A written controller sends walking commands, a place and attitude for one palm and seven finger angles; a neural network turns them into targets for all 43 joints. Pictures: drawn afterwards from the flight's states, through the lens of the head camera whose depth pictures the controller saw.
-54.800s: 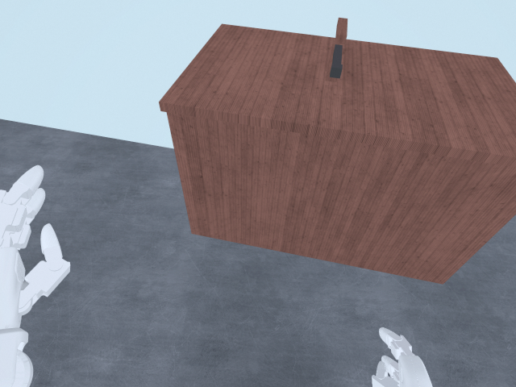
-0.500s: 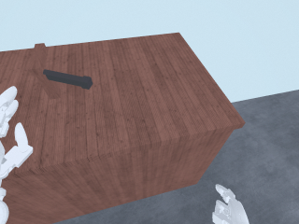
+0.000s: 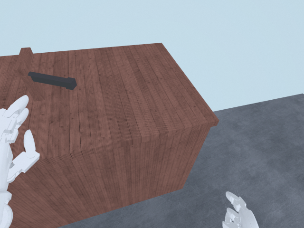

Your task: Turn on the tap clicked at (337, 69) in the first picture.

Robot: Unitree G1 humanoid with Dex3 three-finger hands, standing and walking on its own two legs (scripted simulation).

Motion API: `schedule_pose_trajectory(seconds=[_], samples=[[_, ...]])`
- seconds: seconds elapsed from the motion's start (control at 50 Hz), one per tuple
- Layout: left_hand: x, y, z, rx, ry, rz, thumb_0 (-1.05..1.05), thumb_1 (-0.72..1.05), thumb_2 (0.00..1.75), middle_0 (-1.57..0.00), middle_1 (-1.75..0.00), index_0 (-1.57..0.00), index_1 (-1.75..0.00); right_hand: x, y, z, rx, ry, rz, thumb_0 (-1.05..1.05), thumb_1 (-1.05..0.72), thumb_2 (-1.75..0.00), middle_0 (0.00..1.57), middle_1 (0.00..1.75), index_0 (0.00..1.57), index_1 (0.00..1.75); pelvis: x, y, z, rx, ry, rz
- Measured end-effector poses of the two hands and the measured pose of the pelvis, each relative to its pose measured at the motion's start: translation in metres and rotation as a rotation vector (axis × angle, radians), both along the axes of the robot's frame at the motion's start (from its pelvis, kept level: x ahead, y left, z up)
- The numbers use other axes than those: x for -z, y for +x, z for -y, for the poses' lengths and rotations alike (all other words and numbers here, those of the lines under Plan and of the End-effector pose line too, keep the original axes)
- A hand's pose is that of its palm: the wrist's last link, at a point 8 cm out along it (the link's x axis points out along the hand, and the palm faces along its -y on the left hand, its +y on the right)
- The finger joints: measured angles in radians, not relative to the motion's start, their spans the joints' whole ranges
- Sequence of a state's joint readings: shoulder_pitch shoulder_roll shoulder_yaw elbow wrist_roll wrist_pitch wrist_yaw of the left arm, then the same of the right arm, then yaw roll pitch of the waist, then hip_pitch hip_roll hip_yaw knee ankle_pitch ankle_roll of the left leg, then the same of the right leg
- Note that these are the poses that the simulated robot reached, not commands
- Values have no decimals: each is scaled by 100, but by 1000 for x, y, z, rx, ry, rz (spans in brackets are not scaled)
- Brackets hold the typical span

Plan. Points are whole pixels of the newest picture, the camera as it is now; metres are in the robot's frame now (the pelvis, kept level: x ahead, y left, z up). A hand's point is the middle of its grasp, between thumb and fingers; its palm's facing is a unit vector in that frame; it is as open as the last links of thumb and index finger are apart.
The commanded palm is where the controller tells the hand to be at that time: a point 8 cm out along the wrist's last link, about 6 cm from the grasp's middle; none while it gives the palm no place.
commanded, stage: come to a stop and stand still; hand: left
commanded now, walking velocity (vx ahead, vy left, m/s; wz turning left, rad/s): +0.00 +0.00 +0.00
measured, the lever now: (70, 83) +0.51 +0.32 +0.09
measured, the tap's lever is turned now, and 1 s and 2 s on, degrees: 61 61 61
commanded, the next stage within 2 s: look again from close up in 0.24 s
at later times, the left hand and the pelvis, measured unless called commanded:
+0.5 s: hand (35, 136) +0.24 +0.27 +0.16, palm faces +0.40 -0.85 -0.35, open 7.4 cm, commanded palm +0.19 +0.30 +0.18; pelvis +0.03 +0.02 +0.01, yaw +0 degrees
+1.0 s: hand (30, 133) +0.25 +0.28 +0.16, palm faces +0.39 -0.84 -0.38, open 7.4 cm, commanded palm +0.20 +0.32 +0.18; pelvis +0.04 +0.03 +0.00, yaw +1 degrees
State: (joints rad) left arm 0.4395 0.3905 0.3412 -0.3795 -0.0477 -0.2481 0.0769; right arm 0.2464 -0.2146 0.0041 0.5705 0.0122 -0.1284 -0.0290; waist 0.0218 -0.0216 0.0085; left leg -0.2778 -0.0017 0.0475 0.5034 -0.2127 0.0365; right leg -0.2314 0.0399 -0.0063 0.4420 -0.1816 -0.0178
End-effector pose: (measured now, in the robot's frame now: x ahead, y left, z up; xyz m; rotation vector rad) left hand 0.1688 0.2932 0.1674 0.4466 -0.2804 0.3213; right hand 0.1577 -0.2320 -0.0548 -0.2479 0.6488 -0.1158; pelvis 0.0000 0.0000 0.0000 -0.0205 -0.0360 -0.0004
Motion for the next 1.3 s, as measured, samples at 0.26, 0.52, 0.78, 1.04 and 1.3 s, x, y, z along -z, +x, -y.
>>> schedule_pose_trajectory(seconds=[0.26, 0.52, 0.78, 1.04, 1.3], samples=[[-1, 15, 8, 11, -61, 57, 1, 89, 90, -20, -30, -21, -30, 1, -8, -12, -20, 0, -17, 1, -90, -90, 20, 30, 20, 30, -4, 3, -6, 7, -6, -5], [-4, 37, -18, -34, -22, 23, 2, 89, 90, -21, -30, -21, -30, 4, 30, -37, -67, 17, -50, 1, -90, -90, 20, 30, 20, 30, -5, 29, -17, -2, -4, -26], [-1, 57, -21, -21, -34, -6, 2, 89, 90, -21, -30, -21, -30, -6, 75, -45, -67, 16, -1, 1, -90, -90, 20, 30, 20, 30, -4, 47, -23, -6, -7, -27], [-4, 41, -36, -48, 3, -13, 1, 89, 90, -21, -30, -21, -30, 8, 67, -46, -54, 8, -41, 1, -90, -90, 20, 30, 20, 30, 3, 42, -38, -25, -12, -32], [-9, 34, -51, -45, 30, 10, 2, 89, 90, -21, -30, -21, -30, 22, 38, -71, -34, 41, -88, 1, -90, -90, 20, 30, 20, 30, 5, 30, -55, -5, 20, -12]])
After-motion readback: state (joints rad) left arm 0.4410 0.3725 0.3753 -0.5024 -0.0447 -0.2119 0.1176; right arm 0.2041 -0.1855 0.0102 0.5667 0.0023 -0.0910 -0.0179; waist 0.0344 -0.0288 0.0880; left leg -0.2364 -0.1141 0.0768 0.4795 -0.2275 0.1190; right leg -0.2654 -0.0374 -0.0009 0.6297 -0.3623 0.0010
